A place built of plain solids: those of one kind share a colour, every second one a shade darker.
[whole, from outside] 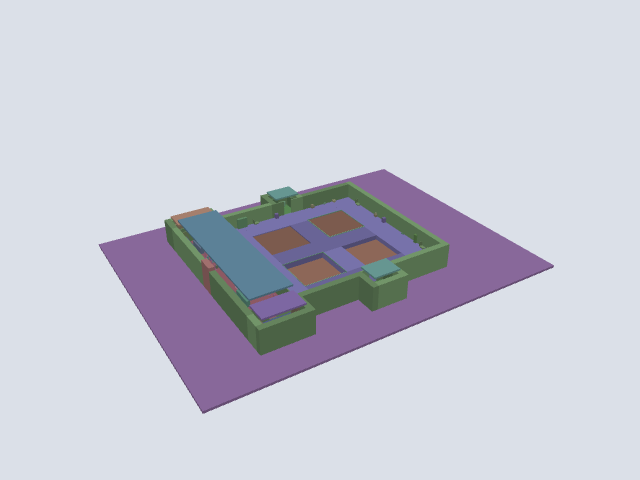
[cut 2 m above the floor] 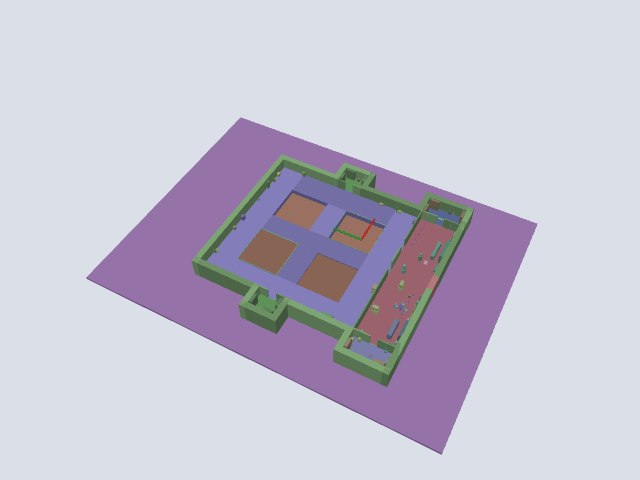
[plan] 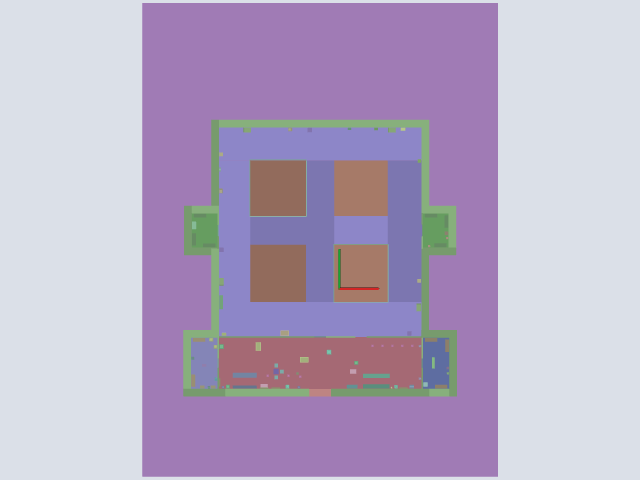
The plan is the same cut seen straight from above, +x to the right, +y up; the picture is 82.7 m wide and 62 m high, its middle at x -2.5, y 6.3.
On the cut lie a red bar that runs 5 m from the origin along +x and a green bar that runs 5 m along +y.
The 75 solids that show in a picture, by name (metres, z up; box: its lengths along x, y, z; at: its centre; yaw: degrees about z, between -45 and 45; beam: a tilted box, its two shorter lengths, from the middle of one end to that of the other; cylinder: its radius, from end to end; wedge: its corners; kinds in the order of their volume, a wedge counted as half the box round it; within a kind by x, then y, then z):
{
 "ground_under_all_1": {"box": [45.96, 61.2, 0.4], "at": [-2.48, 6.31, -1.73]},
 "floor_gang_1": {"box": [4.15, 18.3, 1.58], "at": [-13.58, 7.43, -0.79]},
 "floor_gang_2": {"box": [7.2, 3.7, 1.58], "at": [-7.91, 7.54, -0.79]},
 "floor_gang_3": {"box": [26.35, 4.5, 1.58], "at": [-2.48, -3.96, -0.79]},
 "floor_gang_4": {"box": [3.65, 18.3, 1.58], "at": [-2.48, 7.43, -0.79]},
 "floor_gang_5": {"box": [26.35, 4.35, 1.58], "at": [-2.48, 18.76, -0.79]},
 "floor_gang_6": {"box": [6.9, 3.7, 1.58], "at": [2.79, 7.54, -0.79]},
 "floor_gang_7": {"box": [4.45, 18.3, 1.58], "at": [8.47, 7.43, -0.79]},
 "wall_1": {"box": [1.0, 8.6, 4.26], "at": [-19.66, -9.62, 0.55]},
 "wall_2": {"box": [1.0, 6.4, 4.26], "at": [-19.56, 7.54, 0.55]},
 "wall_3": {"box": [4.6, 1.0, 4.26], "at": [-17.86, -5.81, 0.55]},
 "wall_4": {"box": [4.5, 1.0, 4.26], "at": [-17.8, 4.83, 0.55]},
 "wall_5": {"box": [4.5, 1.0, 4.26], "at": [-17.8, 10.24, 0.55]},
 "wall_6": {"box": [5.4, 1.0, 4.26], "at": [-17.45, -13.42, 0.55]},
 "wall_7": {"box": [1.0, 11.51, 4.26], "at": [-16.06, -0.56, 0.55]},
 "wall_8": {"box": [1.0, 12.05, 4.26], "at": [-16.06, 15.81, 0.55]},
 "wall_9": {"box": [0.2, 2.9, 4.26], "at": [-15.65, -11.67, 0.55]},
 "wall_10": {"box": [0.2, 2.9, 4.26], "at": [-15.65, -7.56, 0.55]},
 "wall_11": {"box": [0.2, 1.65, 4.26], "at": [-15.65, 5.96, 0.55]},
 "wall_12": {"box": [0.2, 1.51, 4.26], "at": [-15.65, 9.04, 0.55]},
 "wall_13": {"box": [12.68, 1.0, 4.26], "at": [-10.22, -13.42, 0.55]},
 "wall_14": {"box": [12.53, 0.2, 4.26], "at": [-9.49, -6.21, 0.55]},
 "wall_15": {"box": [28.15, 1.0, 4.26], "at": [-2.48, 21.34, 0.55]},
 "wall_16": {"box": [3.77, 0.2, 4.26], "at": [0.16, -6.21, 0.55]},
 "wall_17": {"box": [12.68, 1.0, 4.26], "at": [5.26, -13.42, 0.55]},
 "wall_18": {"box": [7.25, 0.2, 4.26], "at": [7.17, -6.21, 0.55]},
 "wall_19": {"box": [0.2, 2.9, 4.26], "at": [10.7, -11.67, 0.55]},
 "wall_20": {"box": [0.2, 2.9, 4.26], "at": [10.7, -7.56, 0.55]},
 "wall_21": {"box": [0.2, 1.6, 4.26], "at": [10.7, 5.98, 0.55]},
 "wall_22": {"box": [0.2, 1.65, 4.26], "at": [10.7, 9.11, 0.55]},
 "wall_23": {"box": [1.0, 11.51, 4.26], "at": [11.1, -0.56, 0.55]},
 "wall_24": {"box": [1.0, 12.05, 4.26], "at": [11.1, 15.81, 0.55]},
 "wall_25": {"box": [5.4, 1.0, 4.26], "at": [12.49, -13.42, 0.55]},
 "wall_26": {"box": [4.5, 1.0, 4.26], "at": [12.85, 4.83, 0.55]},
 "wall_27": {"box": [4.5, 1.0, 4.26], "at": [12.85, 10.24, 0.55]},
 "wall_28": {"box": [4.6, 1.0, 4.26], "at": [12.89, -5.81, 0.55]},
 "wall_29": {"box": [1.0, 6.4, 4.26], "at": [14.6, 7.54, 0.55]},
 "wall_30": {"box": [1.0, 8.6, 4.26], "at": [14.7, -9.62, 0.55]},
 "floor_foyer_1": {"box": [26.35, 6.8, 1.58], "at": [-2.48, -9.62, -0.79]},
 "step_tier_1": {"box": [7.2, 7.4, 1.41], "at": [-7.91, 1.99, -0.88]},
 "step_tier_2": {"box": [7.2, 7.2, 1.58], "at": [-7.91, 12.98, -0.79]},
 "step_tier_3": {"box": [6.9, 7.4, 0.6], "at": [2.79, 1.99, -1.28]},
 "step_tier_4": {"box": [6.9, 7.2, 0.76], "at": [2.79, 12.98, -1.2]},
 "ceil_foyer_1": {"box": [26.35, 6.8, 0.3], "at": [-2.48, -9.62, 4.35]},
 "floor_side_1": {"box": [3.5, 4.6, 1.58], "at": [-17.41, 7.54, -0.79]},
 "floor_side_2": {"box": [3.5, 4.6, 1.58], "at": [12.45, 7.54, -0.79]},
 "floor_cloaks_1": {"box": [3.6, 6.8, 1.58], "at": [12.49, -9.62, -0.79]},
 "floor_store_1": {"box": [3.6, 6.8, 1.58], "at": [-17.45, -9.62, -0.79]},
 "door_leaf_1": {"box": [2.8, 0.97, 4.85], "at": [-2.48, -13.43, 0.84]},
 "ceil_side_1": {"box": [3.5, 4.6, 0.3], "at": [-17.41, 7.54, 3.4]},
 "ceil_side_2": {"box": [3.5, 4.6, 0.3], "at": [12.45, 7.54, 3.4]},
 "shelves_side_1": {"box": [0.5, 1.6, 2.0], "at": [-18.77, 6.38, 1.0]},
 "shelves_side_2": {"box": [1.6, 0.5, 2.0], "at": [-18.0, 9.46, 1.0]},
 "shelves_side_3": {"box": [1.6, 0.5, 2.0], "at": [-16.8, 5.62, 1.0]},
 "shelves_side_4": {"box": [1.6, 0.5, 2.0], "at": [11.85, 9.46, 1.0]},
 "shelves_side_5": {"box": [1.6, 0.5, 2.0], "at": [13.04, 5.62, 1.0]},
 "shelves_side_6": {"box": [0.5, 1.6, 2.0], "at": [13.81, 8.69, 1.0]},
 "ceil_cloaks_1": {"box": [3.6, 6.8, 0.3], "at": [12.49, -9.62, 3.4]},
 "ceil_store_1": {"box": [3.6, 6.8, 0.3], "at": [-17.45, -9.62, 3.4]},
 "cloakroom_foyer_1": {"box": [3.45, 0.55, 1.75], "at": [4.77, -12.61, 0.87]},
 "cloakroom_foyer_2": {"box": [3.45, 0.55, 1.0], "at": [4.77, -11.26, 0.5]},
 "bar_foyer_1": {"box": [3.1, 0.4, 2.1], "at": [-12.21, -12.69, 1.05]},
 "bar_foyer_2": {"box": [3.1, 0.65, 1.1], "at": [-12.21, -11.16, 0.55]},
 "shelves_cloaks_1": {"box": [1.6, 0.5, 2.0], "at": [11.85, -6.59, 1.0]},
 "shelves_cloaks_2": {"box": [1.6, 0.5, 2.0], "at": [13.14, -12.63, 1.0]},
 "shelves_cloaks_3": {"box": [0.5, 1.6, 2.0], "at": [13.91, -7.37, 1.0]},
 "shelves_store_1": {"box": [0.5, 1.6, 2.0], "at": [-18.88, -11.87, 1.0]},
 "shelves_store_2": {"box": [1.6, 0.5, 2.0], "at": [-18.11, -6.59, 1.0]},
 "lockers_1": {"box": [0.48, 1.8, 1.8], "at": [-15.28, -1.74, 0.9]},
 "kerb_1": {"box": [0.1, 7.2, 0.14], "at": [-11.55, 12.98, 0.07]},
 "kerb_2": {"box": [7.39, 0.1, 0.14], "at": [-7.91, 9.34, 0.07]},
 "kerb_3": {"box": [0.09, 7.2, 0.14], "at": [-4.26, 12.98, 0.07]},
 "kerb_4": {"box": [7.08, 0.07, 0.09], "at": [2.79, -1.75, 0.04]},
 "kerb_5": {"box": [7.08, 0.09, 0.14], "at": [2.79, 5.73, 0.07]},
 "bench_foyer_1": {"box": [1.4, 0.5, 0.46], "at": [1.65, -12.63, 0.22]}
}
